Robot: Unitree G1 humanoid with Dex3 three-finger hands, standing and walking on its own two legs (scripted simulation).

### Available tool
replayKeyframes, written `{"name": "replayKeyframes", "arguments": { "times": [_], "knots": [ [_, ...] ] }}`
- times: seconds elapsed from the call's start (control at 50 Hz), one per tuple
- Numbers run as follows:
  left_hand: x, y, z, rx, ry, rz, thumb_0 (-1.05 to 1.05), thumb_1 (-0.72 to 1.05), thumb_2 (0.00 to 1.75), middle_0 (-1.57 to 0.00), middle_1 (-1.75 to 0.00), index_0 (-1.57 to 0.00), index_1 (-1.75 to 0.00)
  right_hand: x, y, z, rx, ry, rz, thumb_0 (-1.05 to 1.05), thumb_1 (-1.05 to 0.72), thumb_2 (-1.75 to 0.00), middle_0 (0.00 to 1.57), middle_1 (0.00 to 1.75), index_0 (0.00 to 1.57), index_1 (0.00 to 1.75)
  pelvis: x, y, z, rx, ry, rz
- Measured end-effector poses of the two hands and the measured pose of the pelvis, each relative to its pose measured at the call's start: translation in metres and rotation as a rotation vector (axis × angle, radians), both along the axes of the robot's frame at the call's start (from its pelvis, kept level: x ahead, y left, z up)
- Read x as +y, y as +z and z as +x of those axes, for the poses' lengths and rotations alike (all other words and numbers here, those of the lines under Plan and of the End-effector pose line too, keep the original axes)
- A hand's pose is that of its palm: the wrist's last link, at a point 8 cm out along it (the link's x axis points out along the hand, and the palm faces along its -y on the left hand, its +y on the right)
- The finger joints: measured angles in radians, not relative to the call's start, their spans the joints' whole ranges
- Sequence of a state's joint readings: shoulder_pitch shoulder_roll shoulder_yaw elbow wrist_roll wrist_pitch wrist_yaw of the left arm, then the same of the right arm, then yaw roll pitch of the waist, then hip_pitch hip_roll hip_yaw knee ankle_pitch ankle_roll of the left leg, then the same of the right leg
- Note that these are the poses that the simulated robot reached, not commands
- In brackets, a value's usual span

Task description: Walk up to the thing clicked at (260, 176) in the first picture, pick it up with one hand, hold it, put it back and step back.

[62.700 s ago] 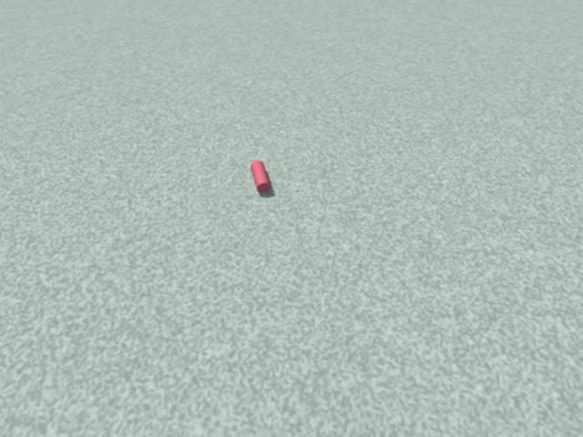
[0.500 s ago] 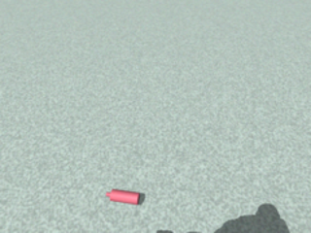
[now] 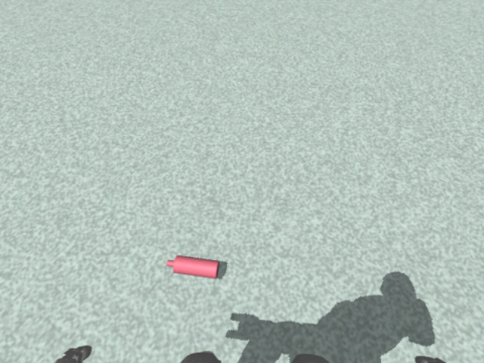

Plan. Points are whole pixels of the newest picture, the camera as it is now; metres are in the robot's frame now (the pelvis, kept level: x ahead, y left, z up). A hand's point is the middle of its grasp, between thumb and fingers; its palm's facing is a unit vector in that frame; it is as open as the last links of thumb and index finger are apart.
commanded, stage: step back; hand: left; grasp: from above
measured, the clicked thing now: (192, 266) +0.51 +0.20 -0.73
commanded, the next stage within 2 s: none
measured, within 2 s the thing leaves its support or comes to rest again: neither
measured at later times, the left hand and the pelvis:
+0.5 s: hand out of the picture +0.05 +0.28 -0.15, palm faces -0.10 -0.91 -0.41, open 7.4 cm; pelvis -0.07 +0.02 -0.01, yaw -4 degrees
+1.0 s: hand out of the picture -0.09 +0.32 -0.15, palm faces -0.03 -0.93 -0.36, open 7.4 cm; pelvis -0.20 +0.06 +0.01, yaw -3 degrees
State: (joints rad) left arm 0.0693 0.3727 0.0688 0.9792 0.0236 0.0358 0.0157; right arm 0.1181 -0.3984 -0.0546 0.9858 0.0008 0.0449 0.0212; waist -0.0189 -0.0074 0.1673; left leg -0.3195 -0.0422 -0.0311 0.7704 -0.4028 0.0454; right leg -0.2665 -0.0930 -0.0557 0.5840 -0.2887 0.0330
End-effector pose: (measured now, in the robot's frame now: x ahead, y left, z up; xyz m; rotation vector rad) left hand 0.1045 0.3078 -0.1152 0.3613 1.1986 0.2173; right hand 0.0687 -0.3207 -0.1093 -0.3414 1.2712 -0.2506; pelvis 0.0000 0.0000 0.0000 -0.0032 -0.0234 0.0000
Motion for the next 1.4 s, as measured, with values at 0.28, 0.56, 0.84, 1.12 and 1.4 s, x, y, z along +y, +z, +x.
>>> {"name": "replayKeyframes", "arguments": {
  "times": [0.28, 0.56, 0.84, 1.12, 1.4],
  "knots": [
    [0.021, -0.006, -0.007, -0.017, -0.064, -0.025, 0.00, 0.90, 0.90, -0.20, -0.30, -0.21, -0.30, 0.049, 0.004, -0.050, -0.007, -0.031, -0.018, 0.01, -0.90, -0.90, 0.21, 0.30, 0.21, 0.30, 0.033, 0.002, -0.035, 0.005, -0.042, -0.002],
    [0.012, 0.018, -0.077, -0.041, -0.079, 0.028, 0.01, 0.90, 0.90, -0.21, -0.30, -0.21, -0.30, 0.043, -0.015, -0.071, -0.115, -0.036, 0.072, 0.01, -0.90, -0.90, 0.21, 0.30, 0.21, 0.30, 0.021, -0.001, -0.084, -0.038, -0.084, 0.034],
    [0.044, 0.007, -0.131, -0.137, -0.064, 0.000, 0.00, 0.90, 0.90, -0.21, -0.30, -0.21, -0.30, 0.053, -0.005, -0.145, -0.070, 0.049, -0.038, 0.01, -0.90, -0.90, 0.20, 0.30, 0.20, 0.30, 0.052, -0.010, -0.162, -0.033, -0.025, 0.041],
    [0.056, 0.001, -0.255, 0.013, -0.041, 0.001, 0.01, 0.90, 0.90, -0.20, -0.30, -0.21, -0.30, 0.060, 0.020, -0.210, -0.176, 0.053, -0.036, 0.01, -0.90, -0.90, 0.21, 0.30, 0.21, 0.30, 0.047, 0.000, -0.242, -0.006, -0.100, -0.007],
    [0.027, 0.026, -0.343, -0.005, -0.087, 0.041, 0.01, 0.90, 0.89, -0.21, -0.30, -0.21, -0.30, 0.033, -0.002, -0.331, -0.129, -0.037, 0.010, 0.01, -0.90, -0.90, 0.21, 0.30, 0.21, 0.30, 0.034, 0.003, -0.332, -0.006, -0.103, 0.042]
  ]
}}
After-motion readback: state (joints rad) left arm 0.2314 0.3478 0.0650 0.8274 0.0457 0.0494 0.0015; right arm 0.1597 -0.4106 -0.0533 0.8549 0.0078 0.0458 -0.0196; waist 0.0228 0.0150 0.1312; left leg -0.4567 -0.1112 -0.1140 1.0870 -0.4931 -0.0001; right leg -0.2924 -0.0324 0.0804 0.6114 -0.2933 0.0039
